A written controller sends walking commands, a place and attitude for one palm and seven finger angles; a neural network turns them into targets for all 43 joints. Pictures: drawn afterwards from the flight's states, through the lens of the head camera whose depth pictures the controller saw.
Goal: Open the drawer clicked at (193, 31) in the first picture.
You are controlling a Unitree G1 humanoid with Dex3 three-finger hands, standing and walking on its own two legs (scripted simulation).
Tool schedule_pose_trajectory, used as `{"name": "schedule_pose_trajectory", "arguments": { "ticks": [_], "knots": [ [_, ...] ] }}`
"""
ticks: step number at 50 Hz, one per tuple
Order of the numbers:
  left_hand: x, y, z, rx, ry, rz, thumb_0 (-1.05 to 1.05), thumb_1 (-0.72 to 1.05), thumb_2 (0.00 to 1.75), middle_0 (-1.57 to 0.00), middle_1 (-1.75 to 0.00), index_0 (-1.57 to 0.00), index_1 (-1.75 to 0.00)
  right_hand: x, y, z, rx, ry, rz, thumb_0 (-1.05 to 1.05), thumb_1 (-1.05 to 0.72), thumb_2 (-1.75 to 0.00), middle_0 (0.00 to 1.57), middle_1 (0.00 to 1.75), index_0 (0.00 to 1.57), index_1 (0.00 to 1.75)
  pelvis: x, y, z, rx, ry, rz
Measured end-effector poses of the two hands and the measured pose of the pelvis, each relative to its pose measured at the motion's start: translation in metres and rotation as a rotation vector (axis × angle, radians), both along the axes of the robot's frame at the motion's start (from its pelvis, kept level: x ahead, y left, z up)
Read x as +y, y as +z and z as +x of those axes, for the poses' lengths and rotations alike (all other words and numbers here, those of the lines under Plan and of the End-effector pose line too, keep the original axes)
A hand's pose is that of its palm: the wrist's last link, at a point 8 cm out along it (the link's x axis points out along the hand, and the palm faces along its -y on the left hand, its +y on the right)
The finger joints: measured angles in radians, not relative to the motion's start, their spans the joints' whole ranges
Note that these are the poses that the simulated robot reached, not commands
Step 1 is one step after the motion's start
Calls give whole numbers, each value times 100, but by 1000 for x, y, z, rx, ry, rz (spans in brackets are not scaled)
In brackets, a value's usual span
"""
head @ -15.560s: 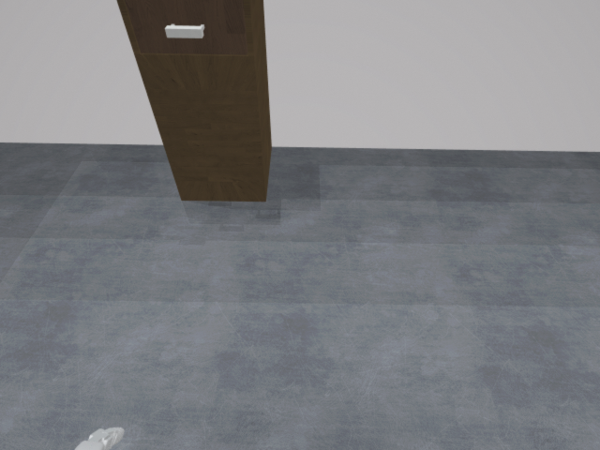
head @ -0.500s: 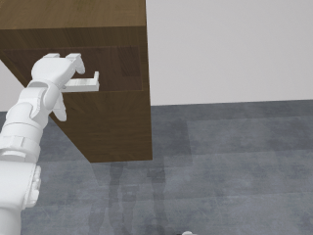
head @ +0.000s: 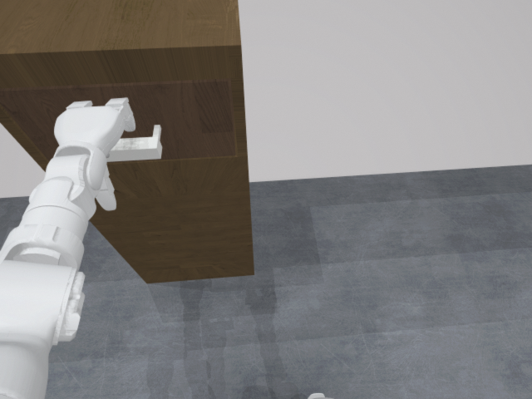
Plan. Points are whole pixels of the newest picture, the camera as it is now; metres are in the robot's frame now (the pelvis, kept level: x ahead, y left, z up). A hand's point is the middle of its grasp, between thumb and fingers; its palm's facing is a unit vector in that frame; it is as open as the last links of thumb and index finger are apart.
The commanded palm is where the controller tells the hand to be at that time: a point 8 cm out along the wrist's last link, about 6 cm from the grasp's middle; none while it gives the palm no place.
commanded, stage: lower the fingers behind the handle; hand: left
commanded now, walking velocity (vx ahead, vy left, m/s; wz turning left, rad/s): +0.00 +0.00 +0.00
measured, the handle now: (128, 140) +0.54 +0.22 +0.05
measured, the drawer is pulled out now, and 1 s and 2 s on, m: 0.00 0.00 0.00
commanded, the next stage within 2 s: lift the fingers back up to retry in 1.00 s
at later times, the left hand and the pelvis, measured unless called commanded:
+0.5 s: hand (109, 158) +0.49 +0.24 +0.06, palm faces -0.04 +0.01 -1.00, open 13.8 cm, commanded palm +0.46 +0.24 +0.08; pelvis -0.01 +0.00 -0.01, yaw +0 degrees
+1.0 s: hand (109, 158) +0.49 +0.24 +0.06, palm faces -0.03 +0.02 -1.00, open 13.8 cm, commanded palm +0.48 +0.24 +0.08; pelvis -0.02 -0.01 -0.02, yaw +1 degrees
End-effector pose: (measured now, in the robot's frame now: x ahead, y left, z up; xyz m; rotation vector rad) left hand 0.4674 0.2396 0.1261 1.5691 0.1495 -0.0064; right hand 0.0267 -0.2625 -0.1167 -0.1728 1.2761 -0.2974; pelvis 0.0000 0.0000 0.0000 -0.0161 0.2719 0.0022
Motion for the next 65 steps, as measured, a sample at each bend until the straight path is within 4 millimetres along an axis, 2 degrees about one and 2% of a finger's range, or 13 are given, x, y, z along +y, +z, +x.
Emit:
{"name": "schedule_pose_trajectory", "arguments": {
  "ticks": [2, 7, 14, 22, 35, 47, 65],
  "knots": [
    [2, -9, -3, 9, -15, 3, 0, -49, 30, -32, -121, -31, -122, -3, 0, -3, 7, 2, -11, 0, -90, -90, 21, 30, 21, 30, 0, -1, -1, 6, 0, 0],
    [6, -11, -7, -46, -61, -12, 0, -49, 30, -30, -123, -32, -121, -10, -2, -11, 56, 18, -36, 0, -90, -90, 21, 30, 21, 30, 0, -5, -2, 25, 10, -3],
    [5, -15, -4, -103, -36, -9, 0, -49, 30, -33, -128, -32, -120, -15, -5, -18, 94, 23, -40, 0, -90, -90, 21, 30, 21, 30, 0, -9, -3, 46, 20, -8],
    [0, -14, 0, -78, 15, 12, 0, -49, 30, -32, -129, -32, -121, -13, -6, -20, 75, 3, -22, 0, -90, -90, 20, 30, 21, 30, -2, -9, -4, 44, 14, -7],
    [2, -17, -6, -62, -15, 11, 0, -49, 30, -23, -128, -32, -120, -13, -10, -28, 71, 4, -26, 0, -90, -90, 21, 30, 21, 30, -5, -13, -12, 49, 8, -3],
    [0, -17, 0, -79, -8, 32, 0, -49, 30, -27, -135, -32, -120, -19, -10, -38, 76, 3, -50, 0, -90, -90, 21, 30, 21, 30, -5, -18, -20, 70, 14, -6],
    [2, -12, 3, -38, -1, 10, 0, -49, 30, -30, -133, -33, -121, -10, -11, -62, 105, -27, -43, 0, -90, -90, 21, 30, 21, 30, -2, -18, -26, 69, 10, -9]
  ]
}}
